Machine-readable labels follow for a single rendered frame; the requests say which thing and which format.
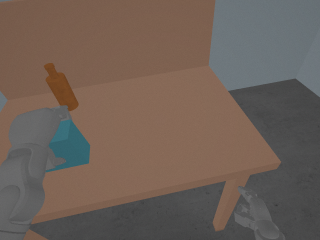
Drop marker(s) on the right robot hand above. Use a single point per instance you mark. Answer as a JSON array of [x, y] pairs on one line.
[[247, 215]]

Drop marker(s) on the right robot forearm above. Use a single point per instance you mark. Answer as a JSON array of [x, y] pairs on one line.
[[267, 230]]

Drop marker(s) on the sponge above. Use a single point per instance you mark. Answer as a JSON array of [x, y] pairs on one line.
[[70, 144]]

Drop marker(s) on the table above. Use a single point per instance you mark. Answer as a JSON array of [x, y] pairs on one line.
[[156, 116]]

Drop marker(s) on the left robot hand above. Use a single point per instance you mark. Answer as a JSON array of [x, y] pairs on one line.
[[39, 127]]

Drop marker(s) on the left robot forearm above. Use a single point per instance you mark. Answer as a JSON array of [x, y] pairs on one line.
[[21, 189]]

